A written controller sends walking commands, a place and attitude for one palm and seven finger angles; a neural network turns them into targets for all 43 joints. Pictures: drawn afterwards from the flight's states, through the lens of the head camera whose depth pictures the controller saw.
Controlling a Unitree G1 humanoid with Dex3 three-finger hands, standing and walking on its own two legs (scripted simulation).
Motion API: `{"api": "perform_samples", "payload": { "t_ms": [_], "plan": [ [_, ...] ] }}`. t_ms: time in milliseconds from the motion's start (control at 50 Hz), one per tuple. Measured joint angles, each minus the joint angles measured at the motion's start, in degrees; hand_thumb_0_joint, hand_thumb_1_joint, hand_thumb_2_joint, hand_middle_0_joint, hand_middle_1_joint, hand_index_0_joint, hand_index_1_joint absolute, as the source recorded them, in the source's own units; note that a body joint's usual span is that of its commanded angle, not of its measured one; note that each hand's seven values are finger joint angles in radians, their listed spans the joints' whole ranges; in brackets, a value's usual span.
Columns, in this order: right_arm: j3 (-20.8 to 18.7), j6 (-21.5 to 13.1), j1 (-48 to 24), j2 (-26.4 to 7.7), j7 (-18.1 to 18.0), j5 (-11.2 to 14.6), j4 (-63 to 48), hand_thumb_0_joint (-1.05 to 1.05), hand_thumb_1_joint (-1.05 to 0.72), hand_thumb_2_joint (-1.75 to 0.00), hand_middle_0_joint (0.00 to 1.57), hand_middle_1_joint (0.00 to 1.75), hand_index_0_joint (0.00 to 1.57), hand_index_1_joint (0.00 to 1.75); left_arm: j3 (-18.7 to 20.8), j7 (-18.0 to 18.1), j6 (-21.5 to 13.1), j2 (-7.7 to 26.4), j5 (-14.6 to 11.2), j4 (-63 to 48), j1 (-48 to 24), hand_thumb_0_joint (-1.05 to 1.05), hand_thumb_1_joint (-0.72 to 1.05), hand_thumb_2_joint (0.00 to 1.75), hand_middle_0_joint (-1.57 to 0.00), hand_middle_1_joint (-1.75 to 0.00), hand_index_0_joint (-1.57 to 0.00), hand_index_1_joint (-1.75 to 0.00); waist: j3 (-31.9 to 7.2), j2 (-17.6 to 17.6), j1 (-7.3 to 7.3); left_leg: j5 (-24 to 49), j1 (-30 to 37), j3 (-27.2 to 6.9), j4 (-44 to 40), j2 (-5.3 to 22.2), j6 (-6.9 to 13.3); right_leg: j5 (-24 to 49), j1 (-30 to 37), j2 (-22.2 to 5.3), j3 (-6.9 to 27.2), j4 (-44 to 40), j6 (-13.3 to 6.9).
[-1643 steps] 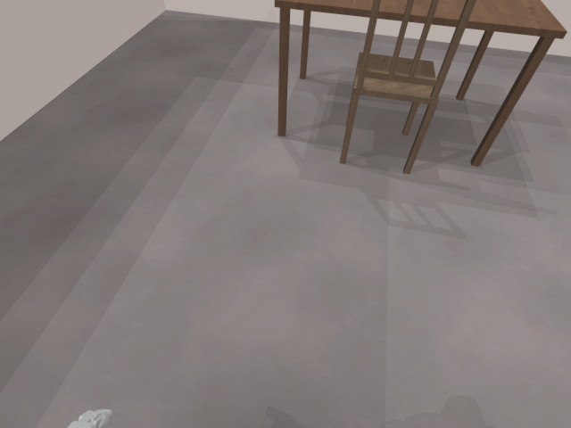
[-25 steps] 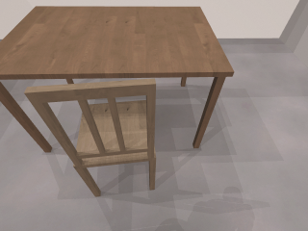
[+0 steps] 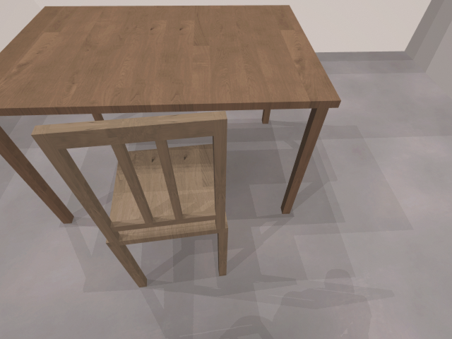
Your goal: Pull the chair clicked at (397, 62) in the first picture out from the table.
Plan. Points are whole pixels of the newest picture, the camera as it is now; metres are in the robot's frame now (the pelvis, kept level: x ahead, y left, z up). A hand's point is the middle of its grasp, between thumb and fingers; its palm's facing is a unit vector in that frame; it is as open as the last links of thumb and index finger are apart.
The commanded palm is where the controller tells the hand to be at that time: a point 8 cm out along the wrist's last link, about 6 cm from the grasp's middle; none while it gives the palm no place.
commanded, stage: come to a stop and stand still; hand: left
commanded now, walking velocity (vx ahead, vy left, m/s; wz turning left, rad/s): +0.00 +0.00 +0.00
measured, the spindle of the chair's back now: (135, 187) +0.46 +0.25 -0.08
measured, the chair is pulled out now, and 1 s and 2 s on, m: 0.16 0.16 0.16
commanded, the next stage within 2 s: look again from close up in 0.80 s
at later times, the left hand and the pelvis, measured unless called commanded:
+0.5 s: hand out of the picture -0.08 +0.22 -0.18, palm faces +0.06 -0.98 -0.18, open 7.4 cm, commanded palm none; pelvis -0.04 +0.04 +0.00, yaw +2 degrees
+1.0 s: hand out of the picture -0.08 +0.19 -0.18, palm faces +0.08 -0.99 -0.13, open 7.4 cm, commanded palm none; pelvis -0.03 +0.04 +0.00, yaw +3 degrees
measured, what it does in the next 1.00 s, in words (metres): shifts its weight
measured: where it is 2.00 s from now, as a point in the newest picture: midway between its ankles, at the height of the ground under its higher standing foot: outside the picture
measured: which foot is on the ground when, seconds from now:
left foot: down 0.00-1.00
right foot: down 0.00-1.00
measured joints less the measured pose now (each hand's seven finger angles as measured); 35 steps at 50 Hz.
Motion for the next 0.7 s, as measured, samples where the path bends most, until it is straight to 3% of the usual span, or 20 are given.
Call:
{"api": "perform_samples", "payload": {
  "t_ms": [60,180,480,700],
  "plan": [
    [-0.01,-0.70,1.13,0.05,-0.15,0.02,-2.32,0.01,-0.91,-0.90,0.20,0.30,0.20,0.30,-0.30,-0.16,0.35,0.46,-0.36,-1.67,0.88,0.01,0.91,0.90,-0.20,-0.30,-0.20,-0.30,0.02,-0.77,-0.64,-1.54,-0.37,-0.30,1.61,-0.51,0.06,-2.02,-1.40,-0.46,-0.58,4.25,0.17],
    [0.33,0.53,1.44,0.26,0.16,0.16,-2.96,0.01,-0.91,-0.90,0.20,0.30,0.20,0.30,-0.44,-0.71,2.05,1.07,-0.19,-3.54,0.34,0.01,0.91,0.90,-0.20,-0.30,-0.20,-0.30,-0.07,-1.40,0.24,-1.87,-1.35,-0.72,4.47,-1.54,1.16,-3.03,-1.68,-1.41,-1.21,6.49,1.23],
    [0.50,1.03,2.20,0.54,1.07,0.21,-2.34,0.01,-0.91,-0.90,0.20,0.30,0.20,0.30,-0.33,-1.68,2.78,2.97,0.20,-2.17,4.62,0.01,0.91,0.90,-0.19,-0.30,-0.20,-0.30,-1.62,-2.62,1.49,3.57,-2.34,-0.28,-1.79,-4.25,3.23,0.09,-4.29,-4.15,-1.22,4.22,2.83],
    [0.67,0.59,1.67,0.79,0.93,0.67,0.27,0.01,-0.91,-0.90,0.20,0.30,0.20,0.30,-0.90,-1.51,2.37,1.60,0.07,0.93,7.22,0.01,0.91,0.90,-0.19,-0.30,-0.20,-0.30,-1.28,-2.74,1.89,4.72,-1.56,-0.33,-3.82,-4.52,3.35,1.18,-3.58,-4.42,-1.29,2.34,3.44]
  ]
}}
